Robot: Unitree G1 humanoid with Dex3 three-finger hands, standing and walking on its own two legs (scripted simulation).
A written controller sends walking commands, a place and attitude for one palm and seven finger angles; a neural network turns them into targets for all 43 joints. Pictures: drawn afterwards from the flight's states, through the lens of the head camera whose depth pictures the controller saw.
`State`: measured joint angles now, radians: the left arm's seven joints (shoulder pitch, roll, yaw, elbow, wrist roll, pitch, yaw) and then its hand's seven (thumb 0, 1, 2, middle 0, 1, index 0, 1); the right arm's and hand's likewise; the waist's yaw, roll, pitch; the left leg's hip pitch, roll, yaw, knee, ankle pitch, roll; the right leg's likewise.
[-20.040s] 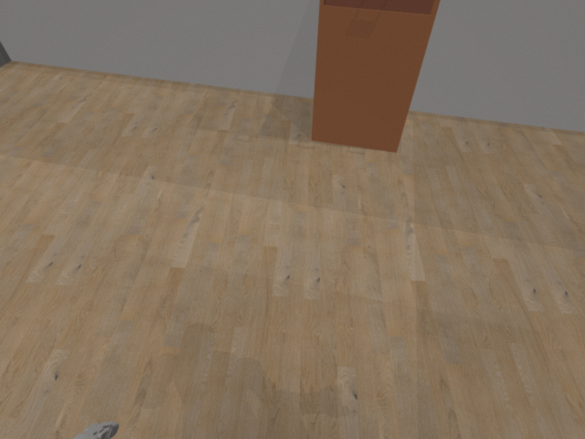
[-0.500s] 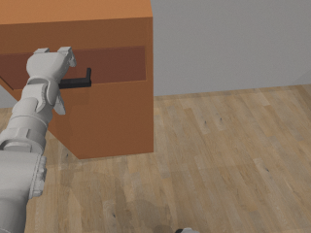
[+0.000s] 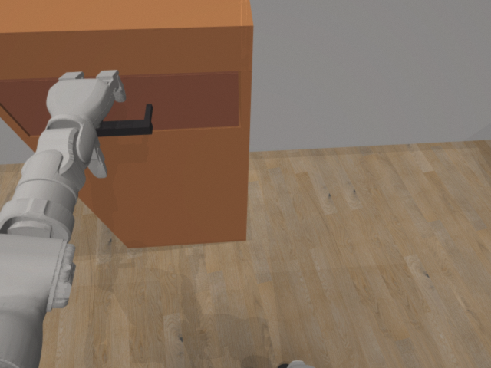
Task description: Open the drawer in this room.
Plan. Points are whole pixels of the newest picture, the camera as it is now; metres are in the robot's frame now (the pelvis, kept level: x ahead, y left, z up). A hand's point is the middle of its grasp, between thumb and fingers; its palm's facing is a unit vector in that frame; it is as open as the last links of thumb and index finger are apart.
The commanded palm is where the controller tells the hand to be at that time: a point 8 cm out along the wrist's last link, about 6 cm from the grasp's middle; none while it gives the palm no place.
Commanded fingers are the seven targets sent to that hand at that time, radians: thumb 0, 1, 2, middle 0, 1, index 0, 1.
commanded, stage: lower the fingers behind the handle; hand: left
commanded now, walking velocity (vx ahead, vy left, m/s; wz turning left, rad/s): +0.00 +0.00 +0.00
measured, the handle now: (123, 119) +0.56 +0.22 +0.03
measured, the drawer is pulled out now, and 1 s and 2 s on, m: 0.00 0.00 0.00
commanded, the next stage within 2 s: lift the fingers back up to retry in 1.50 s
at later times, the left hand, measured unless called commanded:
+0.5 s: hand (105, 140) +0.49 +0.23 +0.05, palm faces -0.06 +0.00 -1.00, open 13.8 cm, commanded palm +0.48 +0.23 +0.10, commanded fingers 0.00 -0.50 0.30 -0.30 -1.20 -0.30 -1.20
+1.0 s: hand (110, 139) +0.50 +0.23 +0.05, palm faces -0.05 +0.04 -1.00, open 13.8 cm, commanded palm +0.48 +0.22 +0.07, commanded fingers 0.00 -0.50 0.30 -0.30 -1.20 -0.30 -1.20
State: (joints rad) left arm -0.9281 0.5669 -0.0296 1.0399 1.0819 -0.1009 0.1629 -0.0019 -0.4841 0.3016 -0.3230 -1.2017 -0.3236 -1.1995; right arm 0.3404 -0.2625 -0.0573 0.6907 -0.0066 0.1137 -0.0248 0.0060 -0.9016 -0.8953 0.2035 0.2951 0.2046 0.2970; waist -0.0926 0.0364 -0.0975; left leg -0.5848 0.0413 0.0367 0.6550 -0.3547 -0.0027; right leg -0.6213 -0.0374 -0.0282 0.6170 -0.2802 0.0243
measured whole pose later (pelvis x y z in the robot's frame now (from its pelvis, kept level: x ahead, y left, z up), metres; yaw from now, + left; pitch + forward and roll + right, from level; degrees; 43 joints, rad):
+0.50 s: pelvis -0.01 +0.00 -0.01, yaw +0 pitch +18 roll -1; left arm -0.90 0.56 -0.01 1.09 1.11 -0.10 0.24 0.00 -0.48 0.30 -0.32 -1.20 -0.32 -1.20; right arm 0.36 -0.27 -0.06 0.71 -0.02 0.10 -0.02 0.01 -0.90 -0.90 0.20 0.30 0.20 0.30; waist -0.11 0.04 -0.11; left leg -0.65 0.05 0.04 0.70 -0.36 0.00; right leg -0.69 -0.03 -0.02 0.66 -0.28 0.02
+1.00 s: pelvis -0.02 +0.00 -0.02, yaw +0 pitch +20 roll -1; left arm -1.00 0.57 -0.06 1.17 1.11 -0.06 0.25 0.00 -0.48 0.30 -0.33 -1.32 -0.32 -1.20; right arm 0.38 -0.27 -0.05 0.71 -0.01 0.08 -0.02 0.01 -0.90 -0.90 0.20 0.30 0.21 0.30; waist -0.13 0.04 -0.12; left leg -0.76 0.05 0.04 0.79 -0.38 0.00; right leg -0.80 -0.04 -0.02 0.74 -0.30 0.03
